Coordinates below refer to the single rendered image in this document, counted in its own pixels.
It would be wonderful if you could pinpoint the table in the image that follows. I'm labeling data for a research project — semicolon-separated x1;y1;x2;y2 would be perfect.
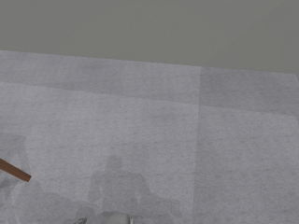
0;159;32;182

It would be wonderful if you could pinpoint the robot left thigh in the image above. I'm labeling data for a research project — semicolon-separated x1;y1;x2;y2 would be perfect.
105;213;135;224

